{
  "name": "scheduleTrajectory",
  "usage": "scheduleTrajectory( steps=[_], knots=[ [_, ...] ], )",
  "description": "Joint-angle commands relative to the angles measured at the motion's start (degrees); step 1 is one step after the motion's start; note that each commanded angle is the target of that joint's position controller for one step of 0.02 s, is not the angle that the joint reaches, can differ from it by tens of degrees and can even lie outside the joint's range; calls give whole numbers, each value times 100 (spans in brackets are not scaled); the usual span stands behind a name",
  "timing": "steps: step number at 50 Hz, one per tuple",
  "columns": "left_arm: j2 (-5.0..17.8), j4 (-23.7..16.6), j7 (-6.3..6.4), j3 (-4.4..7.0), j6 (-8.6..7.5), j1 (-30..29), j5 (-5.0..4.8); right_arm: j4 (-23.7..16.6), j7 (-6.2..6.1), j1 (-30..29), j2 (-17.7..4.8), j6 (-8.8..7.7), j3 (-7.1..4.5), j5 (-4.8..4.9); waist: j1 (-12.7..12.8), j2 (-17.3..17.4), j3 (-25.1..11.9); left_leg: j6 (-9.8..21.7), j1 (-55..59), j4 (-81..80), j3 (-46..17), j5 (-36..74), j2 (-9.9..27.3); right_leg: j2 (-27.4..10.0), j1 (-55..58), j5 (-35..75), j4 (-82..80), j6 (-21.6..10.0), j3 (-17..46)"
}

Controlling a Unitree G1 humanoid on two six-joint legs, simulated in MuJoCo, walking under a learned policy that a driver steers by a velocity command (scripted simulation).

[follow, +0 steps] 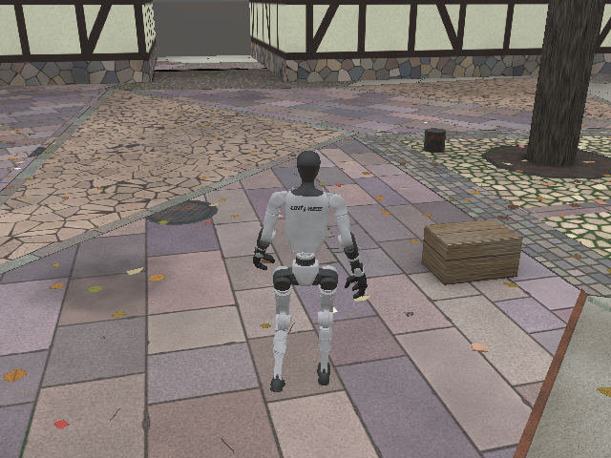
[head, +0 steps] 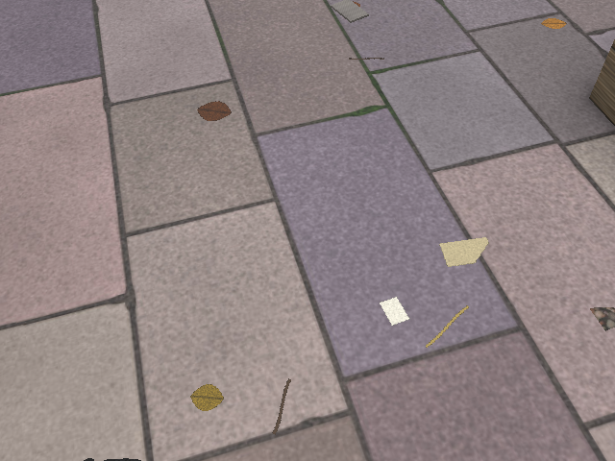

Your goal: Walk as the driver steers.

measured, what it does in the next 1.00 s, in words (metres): walks ahead, turning left: left foot, then right foot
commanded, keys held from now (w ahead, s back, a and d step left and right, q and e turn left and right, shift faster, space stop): w+q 0.66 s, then q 0.28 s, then no key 0.06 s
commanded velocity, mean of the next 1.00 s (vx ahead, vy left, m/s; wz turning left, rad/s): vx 0.42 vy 0.00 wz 0.53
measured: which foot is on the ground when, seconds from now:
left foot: up 0.00-0.40, down 0.42-0.88, up 0.90-1.00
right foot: down 0.00-0.44, up 0.46-0.86, down 0.88-1.00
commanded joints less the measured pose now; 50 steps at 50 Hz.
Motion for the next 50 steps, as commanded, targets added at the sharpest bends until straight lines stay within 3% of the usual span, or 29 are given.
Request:
scheduleTrajectory(
  steps=[1,3,6,11,16,18,19,20,21,22,23,24,25,26,27,28,30,32,35,39,42,43,44,45,46,47,48,49,50],
  knots=[
    [571,22,29,198,-76,650,51,-563,-20,-305,-593,-50,-201,-14,357,-806,-412,-47,-1912,392,-309,713,648,-1586,1917,78,-1749,-915,1782],
    [546,123,24,224,-164,487,46,-533,-22,-172,-340,93,-179,10,183,-751,-263,-116,-1650,233,-280,891,699,-1534,1468,508,-2063,-946,1269],
    [709,306,70,295,-217,489,74,-691,-32,-470,-248,195,-184,-37,143,-542,-15,-214,-1987,-263,-356,1489,727,-1538,1386,1067,-2256,-958,631],
    [941,510,162,356,-141,669,39,-956,141,-1298,-90,128,-111,-59,427,-396,209,-132,-1854,-1889,64,2789,611,-1373,1620,1323,-2321,-760,-304],
    [1159,772,182,443,54,1073,-100,-1383,294,-2019,-125,137,-99,-58,635,-374,414,155,-2089,-2657,427,2283,472,-1672,2626,1902,-1925,-623,-616],
    [1312,777,208,485,139,993,-146,-1473,331,-1895,-264,159,-174,-67,445,-542,201,363,-1632,-2732,732,1708,180,-1699,2870,3529,-1322,-493,-783],
    [1397,762,230,508,186,941,-171,-1447,329,-1595,-390,181,-248,-65,239,-659,-43,487,-1154,-2701,911,1397,-45,-1675,2913,4502,-771,-425,-857],
    [1434,743,246,511,238,851,-191,-1302,306,-918,-596,196,-378,-46,-170,-645,-408,656,-263,-2880,1035,1370,-309,-1549,2739,5016,188,-313,-980],
    [1329,715,268,457,239,839,-177,-1045,220,57,-955,225,-582,-34,-658,-457,-905,886,1296,-3213,841,1692,-452,-1308,1941,4417,1557,-90,-1082],
    [717,468,237,261,155,1225,66,-948,97,473,-1649,262,-758,-10,-430,885,-1398,1629,3368,-3309,-1554,1588,926,-649,-403,590,3706,278,-1046],
    [495,303,159,120,-73,1184,36,-1178,133,332,-1667,164,-682,-22,-237,1089,-2278,2478,4273,-4415,-4459,542,1850,293,-1800,-2527,4963,407,320],
    [985,164,79,243,-233,456,-208,-1173,175,289,-1186,86,-537,-69,-545,438,-1863,2116,4047,-4760,-3980,482,1759,-49,-2416,-2152,5109,266,892],
    [958,60,64,220,-319,210,-277,-1155,172,60,-994,26,-481,-80,-402,285,-1169,1899,3294,-4759,-3188,799,1557,-282,-2521,-1651,4740,142,820],
    [915,128,110,222,-343,232,-148,-1201,162,-332,-817,5,-426,-70,-113,-109,-731,1702,2423,-4763,-2549,1390,1302,-517,-2211,-1264,4205,144,808],
    [990,187,142,273,-301,316,-28,-1287,136,-637,-623,-3,-363,-110,107,-36,-537,1600,1760,-4844,-2089,1979,1105,-672,-1768,-1010,3771,184,823],
    [995,210,132,293,-226,413,5,-1378,111,-781,-568,-2,-335,-162,249,79,-473,1580,1344,-4968,-1913,2285,979,-721,-1434,-852,3593,236,835],
    [842,203,135,271,-108,471,58,-1390,56,-774,-649,-27,-360,-140,334,58,-431,1628,906,-5089,-1600,2859,861,-676,-1232,-644,3152,418,719],
    [702,88,150,219,-52,139,76,-1333,-25,-614,-799,-31,-404,-117,266,45,-282,1564,640,-5135,-1299,3047,716,-576,-1281,-116,2439,584,640],
    [524,-80,121,133,-71,-529,78,-1255,-115,-452,-874,45,-436,-91,44,217,-106,1218,321,-4884,-891,3348,342,-237,-877,966,994,652,547],
    [654,-217,27,171,-99,-866,-2,-1111,-189,-102,-887,217,-470,-45,-101,427,-323,908,573,-4304,-1259,3316,378,158,-341,1462,121,574,638],
    [900,-147,0,285,-137,-503,20,-1231,-262,-333,-766,293,-460,-61,157,591,-468,713,1014,-3537,-1835,3242,457,133,-37,1061,-257,348,838],
    [943,-67,20,317,-172,-167,64,-1326,-265,-538,-679,298,-435,-51,381,558,-597,542,957,-3079,-1796,3152,252,45,459,1481,-616,222,749],
    [1181,-58,60,368,-196,229,174,-1458,-253,-504,-393,278,-344,-111,501,148,-1173,299,592,-2029,-1535,2440,-122,-622,1577,2659,-518,-76,1187],
    [1412,-96,108,374,-139,445,281,-1421,-238,478,23,274,-227,-206,97,-1284,-1876,-81,-761,-380,-963,-1378,-827,-2141,3322,4971,-112,-889,2688],
    [1398,28,70,414,-13,672,105,-1388,-196,1161,-459,272,-257,-70,11,-2035,-2516,-259,-1540,836,-766,-1867,-657,-2905,3809,3697,-332,-1603,4207],
    [997,-164,91,317,63,360,60,-1283,-215,738,-905,356,-391,1,184,-1254,-2012,-444,-1832,1323,-776,-1277,-358,-2494,3319,2447,-604,-1428,3740],
    [756,-213,121,228,151,117,83,-1375,-250,105,-1032,464,-435,-16,306,-869,-1471,-531,-1931,1329,-522,-839,-238,-2099,2710,1779,-723,-1166,2936],
    [639,-217,132,159,225,-108,100,-1403,-287,-160,-989,574,-446,-52,278,-680,-1089,-586,-1794,1195,-440,-622,-119,-1786,2060,1487,-865,-1061,2434],
    [657,-173,143,144,273,-285,113,-1472,-297,-247,-850,646,-426,-62,155,-778,-784,-589,-1532,905,-404,-506,-13,-1585,1447,1297,-1032,-1023,2102]
  ],
)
